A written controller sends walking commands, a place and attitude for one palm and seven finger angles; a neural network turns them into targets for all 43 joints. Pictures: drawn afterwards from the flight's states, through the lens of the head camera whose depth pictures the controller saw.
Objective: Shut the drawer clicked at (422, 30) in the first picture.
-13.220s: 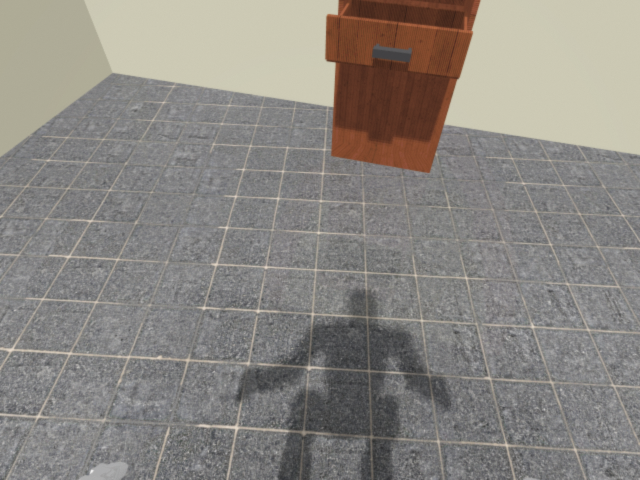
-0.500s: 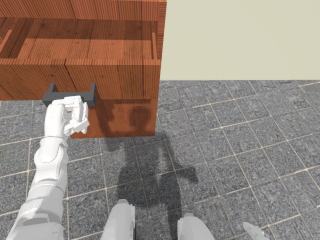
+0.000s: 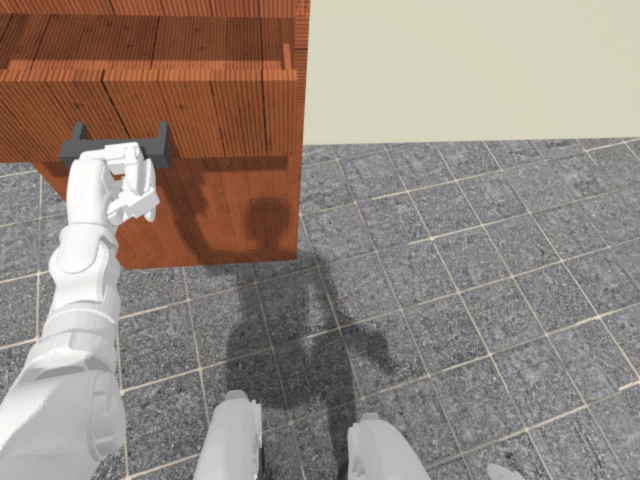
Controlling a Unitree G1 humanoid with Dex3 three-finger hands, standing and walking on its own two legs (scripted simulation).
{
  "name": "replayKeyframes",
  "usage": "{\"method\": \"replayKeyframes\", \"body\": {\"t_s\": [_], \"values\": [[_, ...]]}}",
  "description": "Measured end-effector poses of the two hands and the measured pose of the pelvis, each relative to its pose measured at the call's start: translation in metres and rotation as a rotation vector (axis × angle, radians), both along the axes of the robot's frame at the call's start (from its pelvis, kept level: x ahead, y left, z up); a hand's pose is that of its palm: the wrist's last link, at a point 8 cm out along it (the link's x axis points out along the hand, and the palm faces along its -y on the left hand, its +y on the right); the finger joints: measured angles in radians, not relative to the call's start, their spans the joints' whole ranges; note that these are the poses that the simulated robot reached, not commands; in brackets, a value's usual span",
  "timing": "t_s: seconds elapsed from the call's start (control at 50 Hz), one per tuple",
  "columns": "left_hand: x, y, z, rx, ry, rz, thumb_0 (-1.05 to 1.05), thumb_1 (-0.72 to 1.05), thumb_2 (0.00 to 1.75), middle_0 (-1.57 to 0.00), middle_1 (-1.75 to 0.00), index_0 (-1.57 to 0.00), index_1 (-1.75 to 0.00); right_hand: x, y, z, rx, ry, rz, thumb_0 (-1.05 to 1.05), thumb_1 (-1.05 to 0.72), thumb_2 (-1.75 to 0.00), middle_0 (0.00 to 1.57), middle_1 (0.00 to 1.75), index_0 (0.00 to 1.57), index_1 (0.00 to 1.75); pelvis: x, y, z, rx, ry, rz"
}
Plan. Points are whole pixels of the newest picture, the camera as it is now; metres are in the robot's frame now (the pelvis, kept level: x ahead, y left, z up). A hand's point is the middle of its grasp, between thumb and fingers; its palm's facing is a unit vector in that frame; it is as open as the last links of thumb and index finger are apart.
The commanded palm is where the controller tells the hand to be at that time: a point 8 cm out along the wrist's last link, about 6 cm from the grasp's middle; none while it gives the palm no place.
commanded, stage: push the drawer shut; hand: left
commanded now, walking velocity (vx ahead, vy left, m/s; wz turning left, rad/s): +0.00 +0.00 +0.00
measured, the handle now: (120, 141) +0.53 +0.26 +0.05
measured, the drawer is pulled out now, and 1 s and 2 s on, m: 0.12 0.00 0.00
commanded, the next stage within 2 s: pull the fist back off the drawer in 1.36 s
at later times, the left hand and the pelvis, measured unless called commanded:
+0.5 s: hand (154, 149) +0.51 +0.22 +0.05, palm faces +0.08 -1.00 -0.03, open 3.1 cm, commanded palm +0.52 +0.25 +0.05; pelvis +0.00 +0.00 -0.01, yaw -2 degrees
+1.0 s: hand (156, 114) +0.57 +0.23 +0.05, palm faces +0.08 -1.00 -0.03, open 3.2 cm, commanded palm +0.58 +0.24 +0.05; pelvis +0.00 +0.01 -0.03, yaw -3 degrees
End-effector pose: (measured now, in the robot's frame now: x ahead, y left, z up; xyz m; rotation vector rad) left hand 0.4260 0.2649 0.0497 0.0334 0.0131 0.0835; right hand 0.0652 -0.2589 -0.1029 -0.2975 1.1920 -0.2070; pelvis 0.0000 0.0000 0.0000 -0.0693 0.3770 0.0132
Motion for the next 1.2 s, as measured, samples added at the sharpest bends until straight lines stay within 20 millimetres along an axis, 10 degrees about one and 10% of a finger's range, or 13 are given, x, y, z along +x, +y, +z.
{"method": "replayKeyframes", "body": {"t_s": [1.2], "values": [[0.127,0.024,0.003,0.002,0.034,-0.007,0.0,0.57,0.87,-1.4,-1.6,-1.4,-1.6,-0.108,0.016,-0.009,-0.051,0.305,-0.117,0.0,-0.9,-0.9,0.2,0.3,0.2,0.3,-0.01,0.012,-0.034,-0.059,0.16,-0.029]]}}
